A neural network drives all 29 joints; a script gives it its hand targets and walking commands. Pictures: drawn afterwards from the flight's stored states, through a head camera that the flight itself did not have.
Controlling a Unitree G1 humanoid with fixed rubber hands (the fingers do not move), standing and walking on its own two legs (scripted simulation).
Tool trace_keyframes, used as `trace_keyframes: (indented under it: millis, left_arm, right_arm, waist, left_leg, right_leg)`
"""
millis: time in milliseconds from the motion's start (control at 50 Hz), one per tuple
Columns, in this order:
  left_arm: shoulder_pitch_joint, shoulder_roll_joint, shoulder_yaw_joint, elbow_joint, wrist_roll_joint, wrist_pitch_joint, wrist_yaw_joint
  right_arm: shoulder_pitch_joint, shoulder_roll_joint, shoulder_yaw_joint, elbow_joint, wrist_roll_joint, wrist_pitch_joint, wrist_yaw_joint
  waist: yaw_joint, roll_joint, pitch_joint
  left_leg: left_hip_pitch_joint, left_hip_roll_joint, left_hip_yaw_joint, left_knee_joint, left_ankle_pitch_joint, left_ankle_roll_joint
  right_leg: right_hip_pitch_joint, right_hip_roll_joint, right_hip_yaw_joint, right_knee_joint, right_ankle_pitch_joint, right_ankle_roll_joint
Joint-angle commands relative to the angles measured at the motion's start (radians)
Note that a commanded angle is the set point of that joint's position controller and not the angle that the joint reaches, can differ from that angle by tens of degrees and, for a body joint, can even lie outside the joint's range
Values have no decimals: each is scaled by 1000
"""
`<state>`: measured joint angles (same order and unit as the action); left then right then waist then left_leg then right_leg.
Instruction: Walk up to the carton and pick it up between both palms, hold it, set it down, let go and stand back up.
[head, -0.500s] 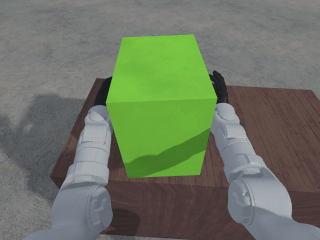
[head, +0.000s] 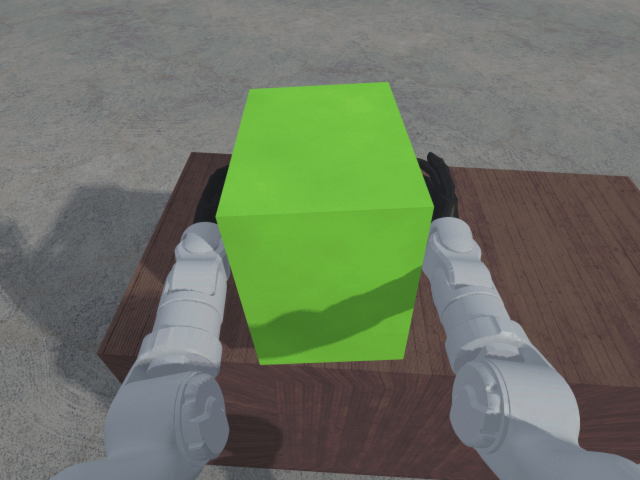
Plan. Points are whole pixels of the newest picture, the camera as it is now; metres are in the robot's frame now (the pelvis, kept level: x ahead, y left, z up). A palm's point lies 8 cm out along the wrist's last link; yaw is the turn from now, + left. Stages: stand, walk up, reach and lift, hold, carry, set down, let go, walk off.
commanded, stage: set down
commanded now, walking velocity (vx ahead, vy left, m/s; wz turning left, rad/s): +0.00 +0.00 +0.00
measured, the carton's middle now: (325, 221) +0.44 -0.01 +0.08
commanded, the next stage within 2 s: none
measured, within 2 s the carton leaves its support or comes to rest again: rests again in 1.84 s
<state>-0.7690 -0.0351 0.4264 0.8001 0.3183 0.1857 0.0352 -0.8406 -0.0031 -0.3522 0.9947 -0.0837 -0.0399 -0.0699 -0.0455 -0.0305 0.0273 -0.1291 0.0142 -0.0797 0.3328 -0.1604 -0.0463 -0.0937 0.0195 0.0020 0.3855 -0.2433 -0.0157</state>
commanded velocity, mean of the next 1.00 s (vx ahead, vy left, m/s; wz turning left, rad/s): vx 0.00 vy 0.00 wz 0.00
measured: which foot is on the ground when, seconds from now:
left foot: down 0.00-1.00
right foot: down 0.00-1.00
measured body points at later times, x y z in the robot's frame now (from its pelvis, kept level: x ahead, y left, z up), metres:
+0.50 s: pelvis +0.00 +0.00 +0.00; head +0.00 +0.01 +0.45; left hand +0.41 +0.14 +0.09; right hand +0.41 -0.16 +0.11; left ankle +0.02 +0.15 -0.75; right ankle -0.02 -0.10 -0.75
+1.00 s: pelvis +0.00 +0.00 +0.00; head +0.01 +0.01 +0.45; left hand +0.41 +0.14 +0.08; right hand +0.40 -0.16 +0.10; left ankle +0.02 +0.15 -0.75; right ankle -0.02 -0.10 -0.75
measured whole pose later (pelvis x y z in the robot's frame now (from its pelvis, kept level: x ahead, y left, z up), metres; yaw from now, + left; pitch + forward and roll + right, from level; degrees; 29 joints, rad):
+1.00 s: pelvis +0.00 +0.00 +0.00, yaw +0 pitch -2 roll +1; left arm -0.69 -0.07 0.46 0.83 0.32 0.07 0.04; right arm -0.75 0.06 -0.46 0.97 -0.22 -0.13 -0.03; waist -0.05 -0.03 0.04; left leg -0.13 0.01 -0.08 0.33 -0.17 -0.05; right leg -0.09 0.02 0.00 0.39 -0.25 -0.02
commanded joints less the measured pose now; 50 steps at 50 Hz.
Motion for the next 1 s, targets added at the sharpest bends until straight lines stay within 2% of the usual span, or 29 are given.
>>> trace_keyframes:
  millis: [0,20,60,180,220,300,360,460,560,680,700,720,800,980]
  left_arm:
    - [-609,-527,-212,-130,3,-94,-84]
    - [-609,-543,-228,-130,-8,-96,-85]
    - [-604,-546,-233,-137,-6,-104,-84]
    - [-619,-559,-252,-140,-10,-129,-82]
    - [-622,-558,-242,-141,-6,-139,-79]
    - [-615,-549,-226,-110,4,-134,-83]
    - [-600,-543,-213,-108,13,-140,-82]
    - [-596,-534,-212,-119,17,-149,-84]
    - [-551,-525,-178,-95,37,-158,-85]
    - [-559,-528,-188,-92,41,-176,-84]
    - [-553,-521,-180,-97,45,-178,-83]
    - [-556,-524,-183,-97,44,-179,-84]
    - [-525,-519,-168,-91,57,-188,-83]
    - [-511,-512,-156,-85,67,-205,-83]
  right_arm:
    - [-543,531,171,-131,-170,-71,176]
    - [-540,528,172,-133,-169,-76,176]
    - [-547,538,182,-140,-167,-85,175]
    - [-522,547,169,-131,-188,-100,176]
    - [-537,549,170,-143,-189,-108,178]
    - [-506,536,127,-111,-215,-100,181]
    - [-496,533,124,-118,-226,-106,185]
    - [-473,542,103,-116,-249,-111,187]
    - [-464,540,108,-131,-262,-120,192]
    - [-450,535,78,-134,-284,-134,194]
    - [-447,532,79,-130,-289,-135,196]
    - [-439,536,71,-125,-293,-132,196]
    - [-427,534,70,-133,-298,-139,198]
    - [-398,531,47,-129,-320,-149,199]
  waist:
    - [43,-25,-511]
    - [30,-17,-531]
    - [38,-21,-538]
    - [20,-12,-547]
    - [40,-15,-555]
    - [19,-12,-501]
    - [34,-15,-500]
    - [24,-9,-496]
    - [41,-24,-474]
    - [19,-14,-491]
    - [30,-13,-485]
    - [21,-12,-480]
    - [31,-13,-473]
    - [22,-14,-458]
  left_leg:
    - [40,-13,180,-45,191,14]
    - [53,-10,181,-41,211,9]
    - [50,-10,179,-32,231,9]
    - [42,-8,180,-32,224,3]
    - [40,-5,183,-37,215,5]
    - [28,-4,183,-52,164,8]
    - [29,-5,188,-52,166,7]
    - [20,-9,192,-45,160,6]
    - [1,-12,198,-56,151,15]
    - [-1,-8,198,-49,152,9]
    - [-6,-10,203,-51,146,11]
    - [-5,-9,202,-53,138,10]
    - [-10,-11,204,-48,144,12]
    - [-18,-12,203,-53,128,15]
  right_leg:
    - [152,-11,-63,-26,629,116]
    - [137,-8,-67,-25,642,114]
    - [150,-9,-69,-16,671,114]
    - [137,-11,-72,-21,655,109]
    - [144,-12,-69,-21,636,106]
    - [121,-16,-73,-36,582,106]
    - [122,-15,-74,-34,583,106]
    - [122,-20,-73,-28,601,109]
    - [142,-25,-69,-24,619,112]
    - [126,-20,-75,-27,606,104]
    - [132,-22,-73,-29,598,102]
    - [128,-22,-74,-27,595,105]
    - [130,-24,-71,-25,608,108]
    - [124,-30,-73,-31,590,109]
